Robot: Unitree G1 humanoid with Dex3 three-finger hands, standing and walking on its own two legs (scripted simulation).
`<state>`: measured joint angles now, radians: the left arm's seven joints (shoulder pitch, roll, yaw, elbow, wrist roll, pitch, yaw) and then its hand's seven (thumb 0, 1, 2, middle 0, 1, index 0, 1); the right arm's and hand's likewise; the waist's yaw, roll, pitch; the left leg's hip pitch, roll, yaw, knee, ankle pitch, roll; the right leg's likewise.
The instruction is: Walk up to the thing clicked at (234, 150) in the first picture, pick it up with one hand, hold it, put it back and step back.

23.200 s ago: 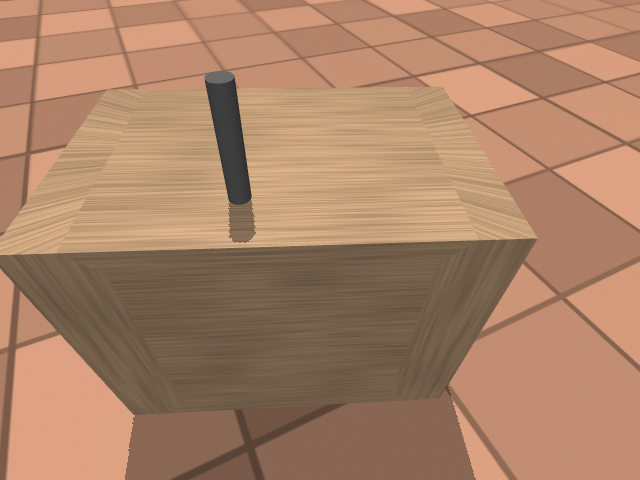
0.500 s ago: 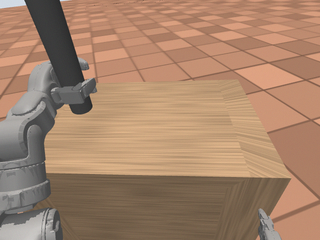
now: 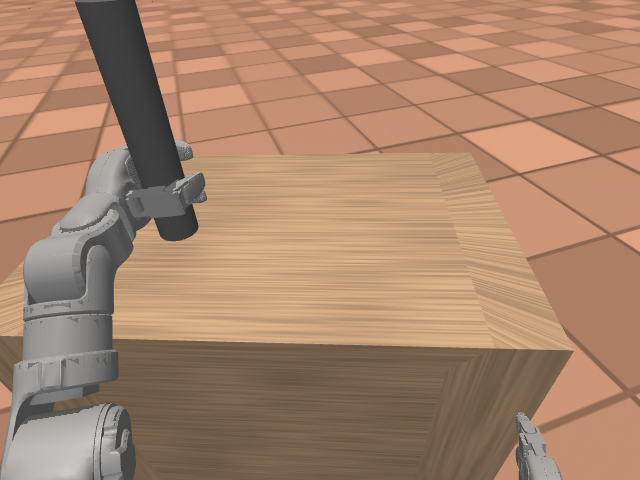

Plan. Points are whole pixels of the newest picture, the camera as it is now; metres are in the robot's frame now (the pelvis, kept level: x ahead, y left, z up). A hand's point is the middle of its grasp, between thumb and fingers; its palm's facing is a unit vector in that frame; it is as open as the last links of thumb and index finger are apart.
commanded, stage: crouch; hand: left
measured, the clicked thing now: (149, 136) +0.38 +0.18 +0.32
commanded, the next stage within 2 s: lower in 1.10 s
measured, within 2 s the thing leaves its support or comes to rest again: neither
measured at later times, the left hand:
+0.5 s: hand (180, 199) +0.44 +0.20 +0.20, palm faces +0.14 -0.99 +0.01, open 6.5 cm
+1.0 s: hand (192, 212) +0.46 +0.20 +0.16, palm faces +0.15 -0.99 +0.00, open 6.4 cm
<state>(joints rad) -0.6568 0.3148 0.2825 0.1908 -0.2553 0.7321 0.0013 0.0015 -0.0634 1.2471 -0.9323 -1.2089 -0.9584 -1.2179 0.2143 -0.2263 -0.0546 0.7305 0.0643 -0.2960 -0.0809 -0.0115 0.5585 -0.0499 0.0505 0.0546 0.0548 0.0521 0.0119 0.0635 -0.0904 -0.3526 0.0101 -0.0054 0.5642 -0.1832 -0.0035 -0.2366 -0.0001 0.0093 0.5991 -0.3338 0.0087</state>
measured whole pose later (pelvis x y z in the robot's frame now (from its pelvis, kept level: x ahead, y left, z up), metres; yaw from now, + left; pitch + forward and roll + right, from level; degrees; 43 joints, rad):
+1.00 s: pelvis +0.02 +0.01 +0.00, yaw -1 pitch +4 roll -1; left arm -0.68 0.37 0.28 0.72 -0.17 0.07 -0.04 0.00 -0.06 1.24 -0.94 -1.19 -0.97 -1.20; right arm 0.21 -0.21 -0.02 0.66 0.03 -0.24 -0.06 -0.01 0.54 -0.05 0.05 0.05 0.06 0.05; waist -0.05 0.03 -0.06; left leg -0.43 0.03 0.01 0.57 -0.21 0.01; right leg -0.30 0.01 0.03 0.55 -0.32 0.02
